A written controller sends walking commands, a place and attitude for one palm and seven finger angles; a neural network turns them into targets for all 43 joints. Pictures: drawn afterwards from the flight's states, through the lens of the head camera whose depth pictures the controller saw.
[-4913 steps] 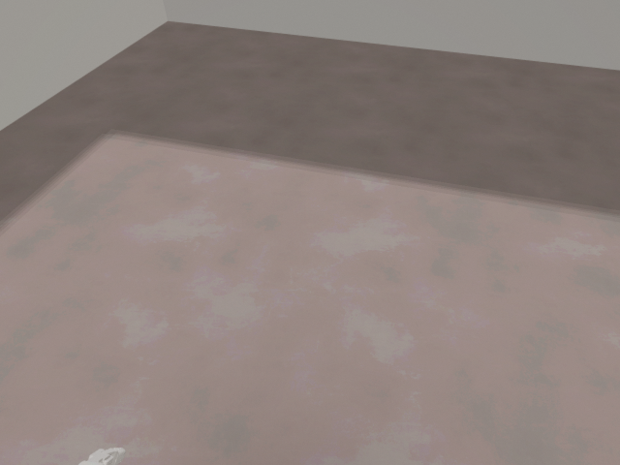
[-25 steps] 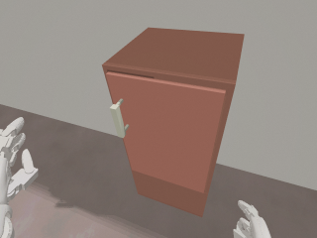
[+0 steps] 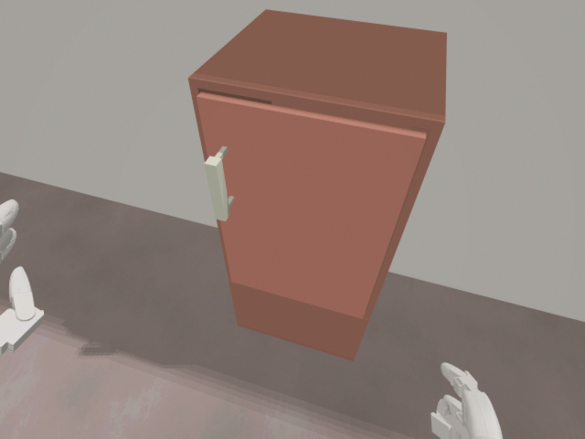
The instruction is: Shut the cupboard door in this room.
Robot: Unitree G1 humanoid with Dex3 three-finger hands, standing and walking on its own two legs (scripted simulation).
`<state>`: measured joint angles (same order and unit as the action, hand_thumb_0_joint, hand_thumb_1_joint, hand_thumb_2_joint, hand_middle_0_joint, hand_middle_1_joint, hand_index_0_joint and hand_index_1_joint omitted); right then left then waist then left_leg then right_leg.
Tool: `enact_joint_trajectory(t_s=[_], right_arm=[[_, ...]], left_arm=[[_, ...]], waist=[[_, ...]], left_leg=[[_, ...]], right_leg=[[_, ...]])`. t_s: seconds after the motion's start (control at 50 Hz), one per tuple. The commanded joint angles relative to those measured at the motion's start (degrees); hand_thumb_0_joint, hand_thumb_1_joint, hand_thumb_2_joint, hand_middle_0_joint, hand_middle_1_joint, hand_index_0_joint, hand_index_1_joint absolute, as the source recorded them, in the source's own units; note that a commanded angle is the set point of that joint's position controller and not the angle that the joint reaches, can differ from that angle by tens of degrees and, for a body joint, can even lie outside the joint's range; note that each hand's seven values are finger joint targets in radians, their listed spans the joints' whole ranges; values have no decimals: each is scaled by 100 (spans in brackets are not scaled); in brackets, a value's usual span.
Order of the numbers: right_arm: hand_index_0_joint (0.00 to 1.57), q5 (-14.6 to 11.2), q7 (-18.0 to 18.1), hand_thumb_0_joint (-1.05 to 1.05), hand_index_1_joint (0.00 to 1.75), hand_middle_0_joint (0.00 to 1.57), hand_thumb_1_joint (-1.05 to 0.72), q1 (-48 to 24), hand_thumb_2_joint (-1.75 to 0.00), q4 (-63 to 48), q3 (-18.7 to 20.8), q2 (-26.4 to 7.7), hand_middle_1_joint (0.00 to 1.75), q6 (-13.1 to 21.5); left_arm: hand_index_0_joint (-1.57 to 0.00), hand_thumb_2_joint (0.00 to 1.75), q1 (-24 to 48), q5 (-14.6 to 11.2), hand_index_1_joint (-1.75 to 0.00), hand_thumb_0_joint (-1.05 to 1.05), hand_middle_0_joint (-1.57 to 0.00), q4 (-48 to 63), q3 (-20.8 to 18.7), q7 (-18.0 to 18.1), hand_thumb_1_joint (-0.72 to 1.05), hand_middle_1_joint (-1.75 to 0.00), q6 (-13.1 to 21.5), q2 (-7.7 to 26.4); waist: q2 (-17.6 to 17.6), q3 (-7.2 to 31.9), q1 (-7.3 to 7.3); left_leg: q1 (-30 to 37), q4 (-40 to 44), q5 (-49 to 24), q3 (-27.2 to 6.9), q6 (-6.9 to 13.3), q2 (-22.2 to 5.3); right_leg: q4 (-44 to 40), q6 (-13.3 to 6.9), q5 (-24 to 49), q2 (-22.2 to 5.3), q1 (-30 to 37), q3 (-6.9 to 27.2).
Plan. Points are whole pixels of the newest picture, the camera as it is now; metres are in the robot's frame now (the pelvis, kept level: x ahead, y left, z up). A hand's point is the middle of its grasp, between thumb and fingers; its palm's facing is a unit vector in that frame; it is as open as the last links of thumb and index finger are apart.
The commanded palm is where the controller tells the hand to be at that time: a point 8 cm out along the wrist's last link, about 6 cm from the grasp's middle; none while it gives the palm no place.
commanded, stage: step back with the hand held close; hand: left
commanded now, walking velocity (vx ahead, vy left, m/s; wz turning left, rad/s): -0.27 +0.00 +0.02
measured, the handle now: (222, 184) +0.58 +0.18 +0.00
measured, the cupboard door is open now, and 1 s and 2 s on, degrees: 0 0 0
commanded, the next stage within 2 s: stop stepping back and stand still in 0.64 s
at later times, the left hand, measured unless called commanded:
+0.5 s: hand out of the picture +0.11 +0.30 +0.17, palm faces +0.56 -0.73 -0.38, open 7.4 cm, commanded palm +0.03 +0.32 +0.18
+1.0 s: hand out of the picture +0.04 +0.31 +0.17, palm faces +0.47 -0.78 -0.40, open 7.4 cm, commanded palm -0.01 +0.34 +0.18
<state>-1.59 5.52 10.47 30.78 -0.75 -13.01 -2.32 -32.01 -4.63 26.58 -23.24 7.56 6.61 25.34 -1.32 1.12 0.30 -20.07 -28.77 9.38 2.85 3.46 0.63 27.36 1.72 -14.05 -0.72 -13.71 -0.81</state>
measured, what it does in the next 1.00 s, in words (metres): walks backwards: left foot, then right foot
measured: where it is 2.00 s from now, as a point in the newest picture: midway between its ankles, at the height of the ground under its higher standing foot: outside the picture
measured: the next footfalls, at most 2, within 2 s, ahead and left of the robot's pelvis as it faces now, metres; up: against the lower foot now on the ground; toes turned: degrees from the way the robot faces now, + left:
left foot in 0.42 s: +0.02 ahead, +0.11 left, +0.00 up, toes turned +6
right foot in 0.62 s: -0.12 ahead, -0.12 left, +0.00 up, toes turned +4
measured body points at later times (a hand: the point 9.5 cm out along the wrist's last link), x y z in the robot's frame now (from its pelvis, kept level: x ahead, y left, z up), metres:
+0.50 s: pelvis -0.08 +0.01 -0.01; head -0.07 +0.03 +0.44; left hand +0.07 +0.34 +0.19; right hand +0.12 -0.21 -0.09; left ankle -0.02 +0.11 -0.74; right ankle -0.02 -0.13 -0.73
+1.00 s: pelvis -0.15 +0.03 -0.01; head -0.19 +0.06 +0.43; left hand +0.01 +0.35 +0.19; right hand -0.04 -0.25 -0.09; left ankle -0.02 +0.10 -0.73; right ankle -0.17 -0.12 -0.73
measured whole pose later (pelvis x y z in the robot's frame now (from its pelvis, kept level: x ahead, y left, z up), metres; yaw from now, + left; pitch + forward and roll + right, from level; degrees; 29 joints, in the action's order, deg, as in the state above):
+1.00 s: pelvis -0.15 +0.03 -0.01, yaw +0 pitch -2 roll -4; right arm -0.2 6.7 18.8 38.0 1.4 -15.2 3.2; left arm -32.8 -3.2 27.6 -25.6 9.9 11.3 25.8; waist -1.1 4.3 2.2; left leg -26.3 -36.4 11.9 0.4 1.9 -0.5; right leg 33.0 0.9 -22.6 2.0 -10.9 1.2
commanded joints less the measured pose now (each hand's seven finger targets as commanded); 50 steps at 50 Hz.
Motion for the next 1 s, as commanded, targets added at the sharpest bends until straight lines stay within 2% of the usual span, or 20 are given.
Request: enact_joint_trajectory(t_s=[0.0, 0.1, 0.18, 0.24, 0.28, 0.32, 0.36, 0.4, 0.42, 0.44, 0.48, 0.54, 0.64, 0.7, 0.74, 0.8, 0.84, 0.9, 0.94, 0.98], right_arm=[[20, 41, 50, 0, 30, 20, -90, -601, -90, -903, 332, -846, 30, 410], [20, 107, 34, 0, 30, 20, -90, -458, -90, -834, 379, -855, 30, 607], [20, 110, -14, 0, 30, 20, -90, -359, -90, -773, 403, -801, 30, 728], [20, 125, -74, 0, 30, 20, -90, -220, -90, -615, 424, -634, 30, 728], [20, 149, -121, 0, 30, 20, -90, -183, -90, -406, 420, -585, 30, 696], [20, 180, -93, 0, 30, 20, -90, -259, -90, -351, 400, -582, 30, 697], [20, 147, -27, 0, 30, 20, -90, -288, -90, -317, 305, -566, 30, 691], [20, 130, 83, 0, 30, 20, -90, -425, -90, -372, 350, -784, 30, 801], [20, 149, 128, 0, 30, 20, -90, -521, -90, -411, 402, -763, 30, 857], [20, 145, 69, 0, 30, 20, -90, -358, -90, -343, 428, -625, 30, 913], [20, 223, -30, 0, 30, 20, -90, -413, -90, -412, 479, -693, 30, 943], [20, 186, -162, 0, 30, 20, -90, -427, -90, -473, 457, -655, 30, 1025], [20, 230, -224, 0, 30, 20, -90, -382, -90, -293, 360, -674, 30, 1088], [20, 133, -168, 0, 30, 20, -90, -263, -90, -330, 422, -476, 30, 929], [20, 113, -115, 0, 30, 20, -90, -314, -90, -469, 410, -446, 30, 853], [20, 95, -72, 0, 30, 20, -90, -366, -90, -548, 359, -452, 30, 732], [20, 171, -6, 0, 30, 20, -90, -302, -90, -462, 311, -471, 30, 724], [20, 153, 84, 0, 30, 20, -90, -128, -90, -330, 295, -618, 30, 806], [20, 151, 161, 0, 30, 20, -90, -85, -90, -244, 317, -720, 30, 922], [20, 116, 176, 0, 30, 20, -90, -126, -90, -268, 276, -790, 30, 1073]], left_arm=[[-20, 90, 329, 128, -30, 0, -20, 1255, -795, 144, 90, -30, 561, 902], [-20, 90, 367, 223, -30, 0, -20, 1447, -955, 148, 90, -30, 763, 952], [-20, 90, 248, 215, -30, 0, -20, 1505, -999, 144, 90, -30, 866, 964], [-20, 90, 256, 127, -30, 0, -20, 1439, -826, 185, 90, -30, 873, 909], [-20, 90, 584, 153, -30, 0, -20, 1367, -657, 296, 90, -30, 853, 877], [-20, 90, 941, 172, -30, 0, -20, 1321, -675, 340, 90, -30, 795, 985], [-20, 90, 1219, 196, -30, 0, -20, 1224, -557, 335, 90, -30, 783, 937], [-20, 90, 1323, 215, -30, 0, -20, 1328, -631, 340, 90, -30, 871, 932], [-20, 90, 1402, 240, -30, 0, -20, 1386, -823, 354, 90, -30, 899, 1078], [-20, 90, 1168, 205, -30, 0, -20, 1287, -907, 305, 90, -30, 971, 1037], [-20, 90, 983, 214, -30, 0, -20, 1439, -965, 206, 90, -30, 956, 917], [-20, 90, 717, 161, -30, 0, -20, 1938, -925, 109, 90, -30, 1024, 866], [-20, 90, 428, 99, -30, 0, -20, 1778, -869, 23, 90, -30, 1095, 854], [-20, 90, 406, 31, -30, 0, -20, 1662, -834, 86, 90, -30, 1084, 998], [-20, 90, -252, -42, -30, 0, -20, 1582, -1187, 146, 90, -30, 1018, 1287], [-20, 90, -451, -57, -30, 0, -20, 1574, -1288, 246, 90, -30, 917, 1354], [-20, 90, -306, 5, -30, 0, -20, 1472, -1243, 330, 90, -30, 841, 1285], [-20, 90, 381, 102, -30, 0, -20, 1023, -882, 359, 90, -30, 718, 1000], [-20, 90, 911, 155, -30, 0, -20, 809, -713, 353, 90, -30, 713, 927], [-20, 90, 1100, 184, -30, 0, -20, 771, -551, 334, 90, -30, 663, 770]], waist=[[-810, 242, -63], [-1066, 366, -63], [-706, 459, -53], [532, 284, 29], [1109, 209, 75], [1071, 259, 108], [724, -27, 115], [-824, -45, 28], [-1194, 184, -42], [-972, 626, -65], [-1329, 623, -56], [-834, 776, -92], [-743, 799, -15], [248, 1705, 112], [369, 1829, 76], [354, 853, 86], [285, 241, 143], [430, -401, 225], [-3, -765, 270], [-1290, -677, 169]], left_leg=[[-1640, 1646, 2593, -1353, 213, -958], [-2176, 1660, 3189, -1477, 272, -1023], [-1914, 1212, 3093, -1289, 169, -873], [-232, -816, 1806, -581, -241, -229], [343, -2159, 1262, -412, -390, -123], [233, -1987, 1149, -427, -358, -144], [355, -400, 808, -540, -264, -307], [-295, 980, 279, -1457, 110, -1180], [-723, 1101, -67, -1749, 312, -1656], [-631, 1129, 36, -1528, 344, -1749], [-1632, 1523, 1724, -1835, 589, -2012], [-874, 754, 274, -1318, 418, -1748], [-165, 382, -480, -891, -23, -1244], [993, -517, -1455, -73, -415, -699], [982, -604, -746, -106, -399, -590], [835, -1120, 951, -177, -474, -270], [848, -1286, 1040, -390, -464, -253], [693, -666, 1234, -635, -363, -261], [372, 337, 2111, -1248, -319, -534], [-906, 2627, 4343, -2433, -322, -1147]], right_leg=[[426, -93, -90, 167, 1232, 135], [822, -142, -211, 325, 1529, 168], [580, -266, -561, 251, 1084, 422], [-1043, -778, -1774, -786, -1246, 1831], [-1479, -1140, -1373, -1587, -2026, 2340], [-1224, -1034, -259, -1456, -1730, 2076], [-551, -578, -87, -922, -1641, 1298], [802, -103, -40, 186, -1027, 489], [1504, -37, 65, 346, -411, 328], [1871, -66, -629, 368, -183, 400], [2680, -45, -812, 416, 421, 417], [1535, -62, -585, 326, 261, 310], [17, -91, 975, 231, 147, 241], [-12, -113, 2926, -507, -211, 907], [-162, -140, 2422, -715, -204, 1021], [-1103, -676, -1108, -1009, -1393, 1513], [-1391, -878, -2348, -1022, -2004, 1439], [-1142, -598, -2433, -465, -2134, 807], [-703, -397, -2542, -49, -1964, 406], [975, -162, -1872, 740, -393, -124]])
